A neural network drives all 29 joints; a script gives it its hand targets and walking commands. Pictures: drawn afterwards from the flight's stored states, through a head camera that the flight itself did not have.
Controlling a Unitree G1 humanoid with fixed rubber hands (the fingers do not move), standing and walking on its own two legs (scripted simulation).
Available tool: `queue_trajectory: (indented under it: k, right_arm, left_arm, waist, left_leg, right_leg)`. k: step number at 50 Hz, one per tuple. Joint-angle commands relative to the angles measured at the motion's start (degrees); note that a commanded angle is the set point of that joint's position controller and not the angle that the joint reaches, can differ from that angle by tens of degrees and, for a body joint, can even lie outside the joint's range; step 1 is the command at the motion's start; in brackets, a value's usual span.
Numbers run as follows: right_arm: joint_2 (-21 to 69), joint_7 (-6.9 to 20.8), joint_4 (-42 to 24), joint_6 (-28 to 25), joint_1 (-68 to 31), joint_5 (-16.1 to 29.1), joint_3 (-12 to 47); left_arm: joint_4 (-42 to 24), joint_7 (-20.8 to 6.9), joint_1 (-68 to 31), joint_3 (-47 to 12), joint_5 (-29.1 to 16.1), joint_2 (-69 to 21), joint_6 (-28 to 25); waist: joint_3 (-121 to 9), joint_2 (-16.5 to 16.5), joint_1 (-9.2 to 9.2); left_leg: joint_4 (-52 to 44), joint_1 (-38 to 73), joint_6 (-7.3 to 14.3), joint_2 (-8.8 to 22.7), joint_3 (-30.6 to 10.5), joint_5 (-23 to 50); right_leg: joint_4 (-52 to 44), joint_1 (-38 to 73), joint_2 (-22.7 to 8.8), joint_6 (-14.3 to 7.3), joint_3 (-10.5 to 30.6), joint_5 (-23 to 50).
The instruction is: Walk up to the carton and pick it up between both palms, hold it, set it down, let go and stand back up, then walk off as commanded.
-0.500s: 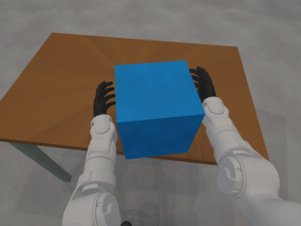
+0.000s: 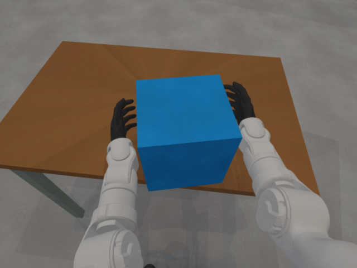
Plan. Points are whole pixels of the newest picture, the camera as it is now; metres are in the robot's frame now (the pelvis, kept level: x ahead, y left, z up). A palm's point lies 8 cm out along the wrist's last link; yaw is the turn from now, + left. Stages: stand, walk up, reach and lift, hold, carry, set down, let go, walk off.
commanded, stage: reach and lift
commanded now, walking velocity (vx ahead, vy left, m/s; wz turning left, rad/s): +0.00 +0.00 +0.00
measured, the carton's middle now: (182, 135) +0.43 +0.05 +0.03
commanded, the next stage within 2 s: none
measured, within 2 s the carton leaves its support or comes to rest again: leaves its support in 0.38 s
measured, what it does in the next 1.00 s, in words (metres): stands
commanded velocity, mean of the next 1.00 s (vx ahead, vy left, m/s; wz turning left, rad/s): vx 0.00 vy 0.00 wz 0.00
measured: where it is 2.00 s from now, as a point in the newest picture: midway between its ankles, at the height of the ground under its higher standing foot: outside the picture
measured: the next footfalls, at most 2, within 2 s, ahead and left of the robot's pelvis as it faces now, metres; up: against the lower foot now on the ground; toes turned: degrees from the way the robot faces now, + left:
none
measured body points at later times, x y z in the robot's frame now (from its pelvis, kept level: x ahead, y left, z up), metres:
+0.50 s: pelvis -0.01 +0.00 +0.00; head +0.05 +0.02 +0.45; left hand +0.39 +0.19 +0.07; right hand +0.45 -0.10 +0.09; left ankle +0.06 +0.16 -0.73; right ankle -0.01 -0.07 -0.73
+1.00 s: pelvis -0.02 +0.01 +0.00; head +0.00 +0.02 +0.45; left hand +0.38 +0.19 +0.09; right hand +0.43 -0.10 +0.11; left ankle +0.06 +0.16 -0.73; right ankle -0.01 -0.07 -0.73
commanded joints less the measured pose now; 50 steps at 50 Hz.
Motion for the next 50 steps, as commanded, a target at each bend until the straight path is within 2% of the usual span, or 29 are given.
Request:
queue_trajectory:
  k: [1,2,3,4,5,6,10,11,12,16,18,21,22,24,26,28,29,30,32,34,36,37,39,42,43,44,46,47,50]
  right_arm:
    - [32.1,6.5,-8.9,-5.4,-28.0,-7.2,9.6]
    - [31.4,6.5,-6.6,-5.9,-26.9,-7.6,8.2]
    - [29.7,6.5,-4.5,-5.6,-27.1,-8.1,8.1]
    - [30.5,5.8,-4.2,-5.1,-25.4,-8.8,7.4]
    - [30.4,6.1,-7.3,-6.6,-28.5,-8.5,8.7]
    - [29.1,6.1,-5.6,-7.6,-29.9,-8.1,8.2]
    - [30.6,5.2,-6.1,-9.2,-30.2,-8.0,11.7]
    - [32.1,5.2,-8.2,-10.6,-31.0,-7.3,12.7]
    - [32.6,4.6,-6.4,-10.2,-28.9,-7.7,13.4]
    - [31.1,4.0,-6.4,-10.1,-27.5,-7.4,14.3]
    - [31.8,3.8,-5.6,-10.7,-27.7,-7.2,14.1]
    - [33.5,3.7,-7.8,-10.5,-27.6,-6.9,16.9]
    - [32.9,4.0,-5.9,-10.7,-26.7,-7.1,15.6]
    - [32.4,3.9,-8.4,-11.1,-28.9,-6.5,16.9]
    - [33.0,3.5,-7.0,-10.7,-29.2,-7.6,16.3]
    - [31.8,3.6,-7.9,-11.1,-28.9,-5.5,17.7]
    - [32.0,3.6,-7.3,-10.3,-28.5,-5.6,16.6]
    - [32.2,4.1,-8.9,-11.3,-31.7,-5.3,17.6]
    - [32.0,3.4,-8.0,-10.3,-28.6,-5.8,18.1]
    - [33.8,3.4,-10.6,-9.5,-29.7,-5.0,19.1]
    - [35.2,3.6,-11.5,-9.5,-31.6,-4.5,19.5]
    - [34.7,3.2,-8.1,-7.7,-27.7,-4.3,19.0]
    - [35.0,3.2,-11.3,-7.5,-30.0,-3.1,21.9]
    - [37.5,2.6,-11.7,-6.2,-30.0,-2.3,20.4]
    - [35.4,3.1,-8.4,-5.0,-30.7,-3.4,19.1]
    - [36.6,3.2,-9.5,-5.6,-29.5,-3.5,19.4]
    - [35.0,3.3,-7.3,-3.9,-29.4,-3.0,17.7]
    - [36.6,3.2,-9.8,-4.0,-30.5,-2.4,19.8]
    - [37.9,2.2,-14.2,-2.4,-30.7,0.0,22.3]
  left_arm:
    - [-2.8,-5.9,-32.0,-13.7,1.2,-26.5,-3.4]
    - [-5.4,-5.9,-34.3,-14.5,2.3,-26.6,-3.6]
    - [-3.9,-5.9,-34.5,-13.6,2.3,-25.5,-3.6]
    - [-4.0,-6.0,-34.0,-14.9,1.9,-25.4,-3.5]
    - [-4.9,-5.9,-35.8,-14.7,2.0,-26.5,-4.1]
    - [-6.0,-5.5,-37.6,-16.5,1.2,-27.7,-4.6]
    - [-1.3,-6.0,-35.7,-15.9,1.1,-26.5,-5.6]
    - [-4.5,-5.5,-36.9,-16.7,1.1,-27.5,-6.8]
    - [-3.6,-6.2,-35.5,-17.4,0.5,-28.5,-6.6]
    - [-1.3,-6.8,-34.0,-17.0,0.3,-27.0,-6.5]
    - [-2.9,-6.8,-36.4,-19.9,-1.6,-28.0,-7.2]
    - [-0.7,-6.8,-35.1,-18.2,-0.9,-26.8,-7.5]
    - [-0.2,-6.6,-35.8,-19.4,-0.7,-27.8,-7.2]
    - [-2.4,-6.6,-37.0,-19.9,-1.4,-27.7,-7.3]
    - [-1.1,-6.5,-39.0,-20.5,-2.0,-27.9,-7.3]
    - [-5.6,-6.3,-39.8,-23.3,-4.4,-27.5,-7.5]
    - [-3.3,-6.0,-39.0,-23.9,-3.0,-27.9,-6.8]
    - [-4.9,-5.6,-40.3,-24.0,-3.8,-28.4,-7.2]
    - [-3.8,-6.1,-40.1,-24.5,-4.3,-27.6,-6.6]
    - [-2.1,-6.5,-39.5,-25.1,-5.5,-27.4,-5.7]
    - [-4.2,-6.1,-42.4,-24.2,-5.0,-27.1,-5.6]
    - [0.2,-6.5,-38.2,-24.8,-4.4,-26.7,-4.2]
    - [-0.1,-7.1,-36.7,-24.0,-5.4,-25.9,-3.7]
    - [-1.4,-7.6,-42.9,-25.8,-6.9,-25.7,-3.3]
    - [-0.4,-7.2,-43.2,-25.4,-5.8,-25.1,-2.2]
    - [-2.7,-7.4,-44.1,-24.8,-6.1,-26.2,-2.9]
    - [-3.5,-7.2,-44.3,-27.0,-7.0,-25.6,-1.2]
    - [-1.5,-7.6,-43.1,-24.9,-6.6,-24.9,-0.7]
    - [-1.9,-8.1,-41.6,-26.4,-7.7,-24.2,0.1]
  waist:
    - [-40.8,-5.8,0.28]
    - [-41.2,-2.9,-1.44]
    - [-39.2,-3.4,-0.6]
    - [-38.0,-3.6,-1.9]
    - [-40.8,-3.2,0.07]
    - [-42.4,-3.0,-1.52]
    - [-41.0,-5.1,-0.03]
    - [-44.5,-4.0,0.36]
    - [-40.8,-4.8,-1.37]
    - [-37.1,-4.9,-1.16]
    - [-41.4,-4.5,-2.66]
    - [-41.1,-3.9,-0.49]
    - [-39.6,-4.1,-2.32]
    - [-40.5,-4.4,-1.39]
    - [-41.6,-4.8,-2.89]
    - [-42.6,-2.4,-2.61]
    - [-40.2,-1.3,-3.2]
    - [-44.1,-2.2,-1.45]
    - [-40.7,-4.3,-3.32]
    - [-41.3,-3.3,-2.54]
    - [-41.6,-3.9,-1.94]
    - [-36.5,-3.4,-3.39]
    - [-36.8,-6.2,-1.45]
    - [-37.8,-3.9,-4.77]
    - [-35.0,-2.8,-4.3]
    - [-36.6,-2.4,-3.9]
    - [-32.7,-2.3,-5.67]
    - [-32.7,-2.8,-3.38]
    - [-35.1,-4.8,-5.21]
  left_leg:
    - [-1.0,18.5,4.2,-1.8,10.1,12.1]
    - [-1.3,19.7,3.5,-1.5,9.5,14.0]
    - [-1.7,18.8,3.9,-1.2,9.9,11.5]
    - [-1.4,19.6,3.8,-1.4,9.8,12.4]
    - [-1.5,19.1,3.6,-1.3,9.9,12.6]
    - [-0.9,20.3,3.5,-0.7,9.4,13.9]
    - [-1.9,17.7,4.2,-1.1,10.0,9.7]
    - [-0.8,17.6,3.8,-1.3,10.1,13.2]
    - [-1.9,16.7,4.0,-1.6,9.9,12.4]
    - [-3.4,15.9,3.8,-1.3,9.8,9.8]
    - [-2.5,18.3,3.7,-1.1,9.1,12.1]
    - [-3.0,17.4,3.8,-1.6,10.4,9.0]
    - [-2.8,16.8,3.9,-1.3,10.0,10.0]
    - [-2.6,17.0,3.8,-1.3,10.1,10.2]
    - [-3.0,17.9,3.8,-1.0,10.1,7.1]
    - [-2.6,19.9,3.6,-1.3,9.9,9.9]
    - [-2.7,22.1,2.9,-0.8,9.7,9.0]
    - [-1.1,23.2,2.6,-0.7,10.1,12.6]
    - [-1.4,21.3,3.4,-1.4,9.9,10.3]
    - [-2.5,20.7,3.8,-1.0,10.0,7.2]
    - [-1.9,22.3,3.5,-1.1,10.1,8.3]
    - [-2.8,21.6,3.8,-1.4,10.3,5.7]
    - [-3.4,17.9,5.0,-1.8,10.2,4.2]
    - [-3.5,19.7,4.9,-2.1,9.5,3.1]
    - [-4.2,20.6,4.6,-1.9,9.8,2.2]
    - [-3.5,20.5,4.4,-1.5,10.1,3.7]
    - [-3.8,22.6,4.5,-1.5,9.9,2.6]
    - [-3.9,21.2,4.7,-1.8,10.1,1.0]
    - [-4.3,23.6,4.9,-2.4,9.5,2.9]
  right_leg:
    - [-3.7,25.4,-4.8,7.2,1.4,36.1]
    - [-3.2,24.5,-4.9,7.0,1.0,37.9]
    - [-3.8,23.4,-5.0,7.2,1.1,33.3]
    - [-4.0,23.8,-4.6,7.0,0.8,34.1]
    - [-3.6,24.2,-5.0,7.2,0.8,33.5]
    - [-2.9,23.3,-4.4,7.3,0.0,37.2]
    - [-3.5,24.9,-5.2,8.1,1.1,36.5]
    - [-1.6,28.3,-4.8,7.9,0.9,42.0]
    - [-1.6,28.7,-5.5,8.6,1.0,45.0]
    - [-3.4,29.4,-5.6,8.6,0.6,39.6]
    - [-2.5,28.8,-4.7,8.7,0.2,41.7]
    - [-3.8,29.1,-5.3,8.4,1.5,37.7]
    - [-2.5,29.5,-5.0,8.4,1.0,40.2]
    - [-3.3,28.7,-4.7,8.3,0.8,37.8]
    - [-3.9,26.5,-5.2,8.3,0.9,35.1]
    - [-3.7,27.2,-4.9,8.1,0.5,36.0]
    - [-5.1,24.1,-4.3,7.2,-0.2,30.1]
    - [-4.3,23.4,-3.6,6.8,-0.6,31.6]
    - [-4.6,25.9,-4.6,7.9,0.4,35.3]
    - [-5.5,25.9,-4.5,7.5,0.7,27.1]
    - [-5.2,24.7,-4.3,7.5,1.3,28.8]
    - [-5.6,25.5,-4.8,7.9,1.8,28.9]
    - [-4.7,30.6,-5.6,8.6,3.1,30.6]
    - [-4.8,29.3,-5.9,8.8,3.0,30.5]
    - [-5.8,27.7,-5.4,7.9,2.3,24.1]
    - [-5.1,27.1,-5.7,8.0,2.6,27.4]
    - [-5.9,25.5,-4.9,7.9,1.6,23.4]
    - [-6.8,26.7,-5.6,7.8,2.3,20.7]
    - [-6.2,30.2,-5.7,9.1,2.8,29.3]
